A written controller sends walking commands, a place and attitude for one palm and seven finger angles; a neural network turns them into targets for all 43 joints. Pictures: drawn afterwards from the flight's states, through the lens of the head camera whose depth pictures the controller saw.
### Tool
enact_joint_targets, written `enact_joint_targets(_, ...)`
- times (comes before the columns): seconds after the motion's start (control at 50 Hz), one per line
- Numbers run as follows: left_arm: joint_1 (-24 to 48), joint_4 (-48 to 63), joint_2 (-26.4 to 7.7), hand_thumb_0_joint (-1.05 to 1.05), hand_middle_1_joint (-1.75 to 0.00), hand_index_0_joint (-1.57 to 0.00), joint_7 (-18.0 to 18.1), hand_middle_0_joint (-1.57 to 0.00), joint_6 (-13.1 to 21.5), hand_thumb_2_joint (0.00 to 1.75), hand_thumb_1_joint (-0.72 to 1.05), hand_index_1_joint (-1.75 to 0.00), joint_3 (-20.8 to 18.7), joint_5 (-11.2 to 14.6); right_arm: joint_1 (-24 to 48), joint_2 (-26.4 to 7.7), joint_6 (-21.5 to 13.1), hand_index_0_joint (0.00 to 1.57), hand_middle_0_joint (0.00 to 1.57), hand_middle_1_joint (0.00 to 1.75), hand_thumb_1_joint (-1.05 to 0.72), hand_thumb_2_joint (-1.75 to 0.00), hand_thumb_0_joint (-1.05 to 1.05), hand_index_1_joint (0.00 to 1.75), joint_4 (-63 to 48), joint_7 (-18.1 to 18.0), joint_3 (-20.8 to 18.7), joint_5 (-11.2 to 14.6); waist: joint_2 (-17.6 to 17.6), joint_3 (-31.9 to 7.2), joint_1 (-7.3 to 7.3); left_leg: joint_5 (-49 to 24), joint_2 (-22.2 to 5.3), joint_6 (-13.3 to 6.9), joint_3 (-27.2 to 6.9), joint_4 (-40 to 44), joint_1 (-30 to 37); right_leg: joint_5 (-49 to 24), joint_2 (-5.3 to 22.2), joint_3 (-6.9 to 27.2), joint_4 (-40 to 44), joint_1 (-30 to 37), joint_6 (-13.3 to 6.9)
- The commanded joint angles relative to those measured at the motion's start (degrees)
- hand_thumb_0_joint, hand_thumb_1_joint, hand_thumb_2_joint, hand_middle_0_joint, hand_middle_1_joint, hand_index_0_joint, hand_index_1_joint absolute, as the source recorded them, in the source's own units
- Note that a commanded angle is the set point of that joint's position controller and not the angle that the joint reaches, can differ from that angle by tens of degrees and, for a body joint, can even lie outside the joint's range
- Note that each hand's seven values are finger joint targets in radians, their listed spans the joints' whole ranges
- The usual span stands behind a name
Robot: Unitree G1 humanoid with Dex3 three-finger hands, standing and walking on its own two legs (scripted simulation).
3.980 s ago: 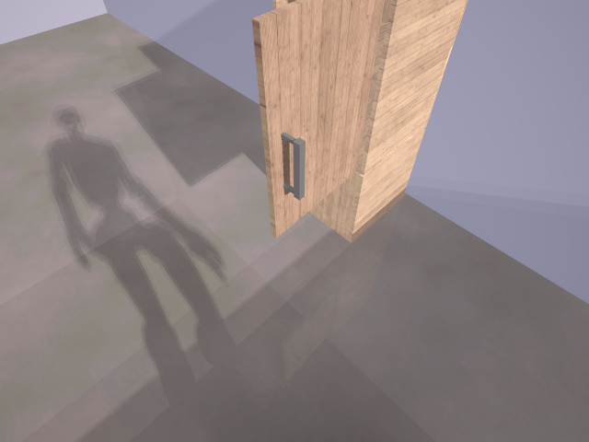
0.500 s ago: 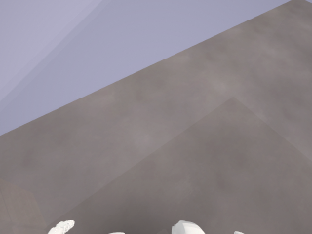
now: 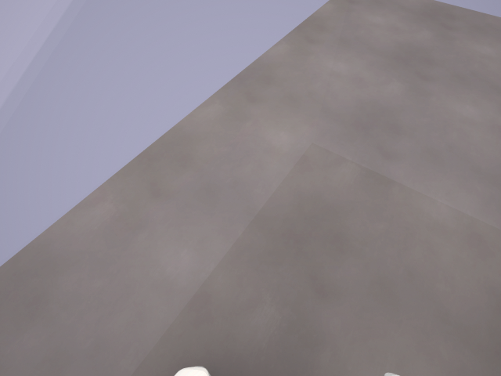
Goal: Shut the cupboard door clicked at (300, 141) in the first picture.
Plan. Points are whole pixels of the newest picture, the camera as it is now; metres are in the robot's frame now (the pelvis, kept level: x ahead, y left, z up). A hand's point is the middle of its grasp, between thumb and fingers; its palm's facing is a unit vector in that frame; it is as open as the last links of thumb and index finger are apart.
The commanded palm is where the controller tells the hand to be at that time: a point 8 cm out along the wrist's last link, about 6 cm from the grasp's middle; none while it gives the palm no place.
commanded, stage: walk around to get in front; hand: left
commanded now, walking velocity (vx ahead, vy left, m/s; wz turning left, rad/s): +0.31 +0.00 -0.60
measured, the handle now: out of the picture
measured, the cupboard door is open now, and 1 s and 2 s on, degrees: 93 93 93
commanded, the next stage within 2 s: walk to a spot facing it in 0.94 s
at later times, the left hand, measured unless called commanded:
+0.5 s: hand (232, 249) +0.39 +0.07 -0.17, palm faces -0.37 -0.90 -0.23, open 7.4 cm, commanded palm none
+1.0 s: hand (240, 230) +0.45 +0.06 -0.19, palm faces -0.38 -0.91 -0.17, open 7.4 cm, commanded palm none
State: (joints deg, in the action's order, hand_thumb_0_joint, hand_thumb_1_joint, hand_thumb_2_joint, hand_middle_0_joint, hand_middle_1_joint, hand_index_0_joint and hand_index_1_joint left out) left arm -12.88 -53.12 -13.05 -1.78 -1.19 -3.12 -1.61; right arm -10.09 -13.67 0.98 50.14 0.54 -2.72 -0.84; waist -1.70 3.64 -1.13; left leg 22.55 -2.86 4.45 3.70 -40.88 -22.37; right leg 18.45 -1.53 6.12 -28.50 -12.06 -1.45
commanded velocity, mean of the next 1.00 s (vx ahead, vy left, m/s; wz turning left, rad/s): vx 0.34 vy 0.00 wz -0.38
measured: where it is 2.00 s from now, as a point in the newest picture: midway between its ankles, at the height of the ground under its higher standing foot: (319, 281)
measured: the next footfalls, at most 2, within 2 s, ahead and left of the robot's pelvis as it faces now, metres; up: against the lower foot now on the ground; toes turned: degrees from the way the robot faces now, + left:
left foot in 0.04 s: +0.07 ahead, +0.13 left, +0.00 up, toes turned +2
right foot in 0.44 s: +0.25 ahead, -0.17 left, +0.00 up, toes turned -25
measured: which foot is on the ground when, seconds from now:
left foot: up 0.00-0.02, down 0.04-0.44, up 0.46-0.90, down 0.92-1.00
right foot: down 0.00-0.04, up 0.06-0.42, down 0.44-0.92, up 0.94-1.00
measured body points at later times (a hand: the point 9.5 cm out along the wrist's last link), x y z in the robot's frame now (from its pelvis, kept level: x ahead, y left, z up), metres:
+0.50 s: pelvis +0.17 -0.06 -0.03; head +0.23 -0.09 +0.42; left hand +0.41 +0.12 -0.15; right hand +0.02 -0.28 -0.17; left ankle +0.07 +0.12 -0.66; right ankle +0.22 -0.15 -0.74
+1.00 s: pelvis +0.40 -0.12 -0.01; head +0.43 -0.12 +0.44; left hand +0.47 +0.11 -0.17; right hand +0.42 -0.39 -0.14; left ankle +0.50 -0.05 -0.74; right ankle +0.25 -0.16 -0.68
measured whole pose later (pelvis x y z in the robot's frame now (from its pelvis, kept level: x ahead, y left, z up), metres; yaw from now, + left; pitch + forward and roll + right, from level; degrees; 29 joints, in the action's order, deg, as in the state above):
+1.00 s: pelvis +0.40 -0.12 -0.01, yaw -28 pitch +0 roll +0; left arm -20.7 -62.7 -11.8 -0.9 1.7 -2.9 -0.9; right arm -6.6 -9.4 -4.2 52.6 0.3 -1.3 -2.0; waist -2.9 3.1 -2.3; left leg 13.1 -3.4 -1.3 7.9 -34.4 -20.7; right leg 26.9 -1.8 0.0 -58.7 -15.5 -2.7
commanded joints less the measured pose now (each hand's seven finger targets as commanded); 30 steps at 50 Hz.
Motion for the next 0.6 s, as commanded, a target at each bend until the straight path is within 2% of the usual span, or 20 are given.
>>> enact_joint_targets(0.0,5.0,5.2,-8.9,0.00,-0.30,-0.20,0.4,-0.20,1.9,0.90,0.90,-0.30,-3.0,0.6,-10.2,-8.5,-3.5,0.20,0.20,0.30,-0.90,-0.90,0.00,0.30,-1.1,-1.5,-2.2,-0.2,1.2,-5.5,6.21,-2.8,-2.7,-1.8,-3.0,19.6,24.0,4.2,4.4,8.9,-2.3,-15.2,-4.0)
enact_joint_targets(0.02,5.0,6.9,-4.3,0.00,-0.30,-0.20,-0.3,-0.20,1.9,0.90,0.90,-0.30,-2.1,1.4,-16.9,-15.7,-4.0,0.20,0.20,0.30,-0.90,-0.90,0.00,0.30,0.4,-2.0,-3.8,-1.6,20.8,-7.7,8.96,9.3,-20.2,-7.3,-24.8,26.3,32.4,14.0,-4.0,-1.4,-21.5,-28.1,0.0)
enact_joint_targets(0.04,9.3,9.1,-5.7,0.00,-0.30,-0.20,-0.6,-0.20,2.2,0.90,0.90,-0.30,-2.1,0.8,-19.9,-16.8,-3.9,0.20,0.20,0.30,-0.90,-0.90,0.00,0.30,0.6,-2.5,-3.5,-1.6,17.4,-6.0,9.85,12.1,-29.4,-12.7,-33.7,30.9,28.4,15.7,0.1,-2.3,-33.5,-32.0,0.6)
enact_joint_targets(0.06,10.5,9.6,-6.5,0.00,-0.30,-0.20,-1.1,-0.20,2.5,0.90,0.90,-0.30,-2.7,0.3,-16.9,-15.0,-3.8,0.20,0.20,0.30,-0.90,-0.90,0.00,0.30,-0.9,-2.4,-2.9,-1.4,8.9,-0.9,7.84,8.8,-28.7,-14.4,-30.8,31.8,23.1,11.8,4.1,-1.6,-38.1,-32.9,1.0)
enact_joint_targets(0.08,8.6,7.5,-6.2,0.00,-0.30,-0.20,-1.4,-0.20,2.4,0.90,0.90,-0.30,-3.0,-0.4,-13.4,-11.8,-4.1,0.20,0.20,0.30,-0.90,-0.90,0.00,0.30,-1.4,-2.1,-1.9,-1.6,8.5,0.1,5.64,5.8,-23.9,-12.0,-24.7,31.3,18.5,7.7,4.3,-2.3,-41.1,-30.9,1.2)
enact_joint_targets(0.1,7.6,6.4,-6.0,0.00,-0.30,-0.20,-1.8,-0.20,2.1,0.90,0.90,-0.30,-2.9,-0.5,-10.2,-9.9,-4.4,0.20,0.20,0.30,-0.90,-0.90,0.00,0.30,-1.9,-2.2,-1.2,-1.4,10.8,1.6,4.05,0.9,-21.9,-10.4,-18.5,30.6,16.7,4.5,5.9,-3.4,-42.0,-31.0,1.6)
enact_joint_targets(0.12,7.2,6.0,-5.1,0.00,-0.30,-0.20,-2.2,-0.20,1.7,0.90,0.90,-0.30,-2.8,-0.6,-9.9,-8.4,-4.7,0.20,0.20,0.30,-0.90,-0.90,0.00,0.30,-1.8,-2.3,-0.8,-1.3,11.0,1.9,3.40,-7.1,-19.6,-8.9,-12.2,29.7,17.9,1.5,6.3,-4.5,-41.0,-30.9,2.2)
enact_joint_targets(0.18,8.8,6.1,-2.0,0.00,-0.30,-0.20,-2.7,-0.20,1.3,0.90,0.90,-0.30,-1.3,-0.2,-14.0,-7.6,-5.3,0.20,0.20,0.30,-0.90,-0.90,0.00,0.30,0.8,-2.5,-0.6,-1.1,11.3,-1.2,3.71,-31.2,-16.2,-7.8,0.7,25.0,24.4,-1.3,5.8,-8.6,-34.2,-30.1,2.5)
enact_joint_targets(0.24,12.6,6.8,-0.7,0.00,-0.30,-0.20,-2.9,-0.20,1.3,0.90,0.90,-0.30,-0.4,0.0,-16.1,-7.9,-5.0,0.20,0.20,0.30,-0.90,-0.90,0.00,0.30,2.2,-2.1,-0.9,-1.4,12.1,-2.0,4.83,-35.3,-15.2,-7.6,6.8,23.5,25.4,-3.4,4.6,-12.4,-21.8,-25.8,1.8)
enact_joint_targets(0.3,14.2,7.1,-1.3,0.00,-0.30,-0.20,-2.9,-0.20,1.3,0.90,0.90,-0.30,-0.3,-0.1,-16.7,-8.2,-4.5,0.20,0.20,0.30,-0.90,-0.90,0.00,0.30,3.1,-1.8,-1.0,-1.5,12.8,-0.8,5.05,-36.5,-15.8,-7.5,9.5,21.8,23.2,-3.4,2.5,-15.9,-13.5,-19.4,0.3)
enact_joint_targets(0.34,11.2,6.0,-2.3,0.00,-0.30,-0.20,-2.7,-0.20,1.4,0.90,0.90,-0.30,-0.7,-0.1,-15.7,-9.2,-4.4,0.20,0.20,0.30,-0.90,-0.90,0.00,0.30,3.4,-1.8,-1.0,-1.2,12.1,-1.6,2.67,-47.2,-16.6,-7.3,11.1,16.6,21.7,-3.2,0.5,-17.5,-10.8,-12.2,-1.4)
enact_joint_targets(0.36,6.0,4.4,-3.5,0.00,-0.30,-0.20,-2.4,-0.20,1.7,0.90,0.90,-0.30,-1.2,-0.1,-14.2,-10.0,-4.4,0.20,0.20,0.30,-0.90,-0.90,0.00,0.30,3.1,-1.8,-1.2,-1.0,10.3,-3.9,-0.40,-51.5,-16.3,-6.7,11.7,9.9,19.4,-3.7,-0.6,-17.6,-8.4,-4.0,-2.7)
enact_joint_targets(0.38,-3.5,1.5,-5.8,0.00,-0.30,-0.20,-1.9,-0.20,2.2,0.90,0.90,-0.30,-2.0,-0.2,-11.6,-10.5,-4.4,0.20,0.20,0.30,-0.90,-0.90,0.00,0.30,2.4,-1.6,-1.1,-0.5,7.5,-7.9,-5.34,-51.2,-14.1,-4.9,13.6,-1.5,13.2,-6.1,-1.9,-17.4,-4.8,10.1,-4.1)
enact_joint_targets(0.4,-12.9,-0.8,-12.3,0.00,-0.30,-0.20,-1.0,-0.20,2.8,0.90,0.90,-0.30,-3.7,-0.5,-9.6,-7.6,-4.5,0.20,0.20,0.30,-0.90,-0.90,0.00,0.30,0.7,-0.8,-0.4,0.4,-4.0,-13.5,-9.88,-30.1,-9.9,-2.7,14.6,-18.4,-2.9,-3.3,8.9,-3.1,-1.0,27.0,-8.3)
enact_joint_targets(0.42,-17.5,-1.7,-17.9,0.00,-0.30,-0.20,-0.1,-0.20,3.1,0.90,0.90,-0.30,-4.9,0.4,-8.2,-4.8,-4.6,0.20,0.20,0.30,-0.90,-0.90,0.00,0.30,-1.8,-1.0,0.0,1.3,-15.0,-19.2,-10.35,12.8,-0.9,-0.1,8.3,-37.5,-16.3,-9.7,25.4,27.0,7.6,32.8,-14.5)
enact_joint_targets(0.44,-13.4,-1.0,-18.4,0.00,-0.30,-0.20,0.7,-0.20,2.7,0.90,0.90,-0.30,-4.9,1.5,-4.9,-6.7,-4.3,0.20,0.20,0.30,-0.90,-0.90,0.00,0.30,-2.3,-1.2,-0.4,1.1,-8.5,-14.4,-8.24,10.2,-4.2,-1.6,-2.0,-40.7,-20.2,-5.0,25.7,26.6,11.5,27.5,-15.2)
enact_joint_targets(0.46,-7.8,0.2,-15.3,0.00,-0.30,-0.20,1.1,-0.20,2.8,0.90,0.90,-0.30,-4.1,1.6,-3.5,-6.2,-4.4,0.20,0.20,0.30,-0.90,-0.90,0.00,0.30,-1.8,-1.1,-0.8,1.0,-3.7,-8.1,-5.70,3.3,-7.0,-1.7,-2.7,-39.3,-20.4,-3.5,24.0,20.8,12.9,19.4,-14.3)
enact_joint_targets(0.5,-0.1,2.4,-10.5,0.00,-0.30,-0.20,1.5,-0.20,3.4,0.90,0.90,-0.30,-2.5,1.2,-5.1,-5.4,-3.3,0.20,0.20,0.30,-0.90,-0.90,0.00,0.30,0.7,-1.1,-0.9,-0.1,-4.0,-5.3,-0.61,-1.7,-8.4,-0.8,-3.4,-32.3,-12.5,-7.4,18.8,10.7,14.1,5.4,-10.7)
enact_joint_targets(0.56,2.4,2.3,-8.2,0.00,-0.30,-0.20,1.5,-0.20,4.5,0.90,0.90,-0.30,-1.8,0.5,-9.3,-2.8,-1.7,0.20,0.20,0.30,-0.90,-0.90,0.00,0.30,3.1,-0.7,-0.5,-0.8,-3.4,-3.2,3.19,-4.8,-7.3,-0.2,-1.7,-23.1,-6.7,-10.9,14.5,3.4,16.1,-3.5,-9.8)
enact_joint_targets(0.58,2.0,1.8,-8.0,0.00,-0.30,-0.20,1.4,-0.20,4.7,0.90,0.90,-0.30,-1.8,0.5,-9.2,-2.4,-1.5,0.20,0.20,0.30,-0.90,-0.90,0.00,0.30,3.2,-0.5,-0.4,-0.8,-3.4,-3.2,3.19,-6.9,-6.7,-0.1,-1.2,-20.7,-6.6,-9.2,13.3,2.8,16.9,-3.7,-9.7)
